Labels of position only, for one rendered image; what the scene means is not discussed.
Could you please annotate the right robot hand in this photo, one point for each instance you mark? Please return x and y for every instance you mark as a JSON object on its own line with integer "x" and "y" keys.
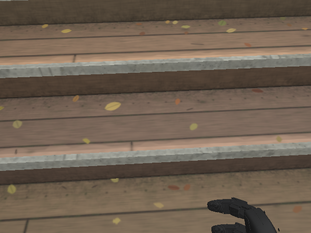
{"x": 256, "y": 221}

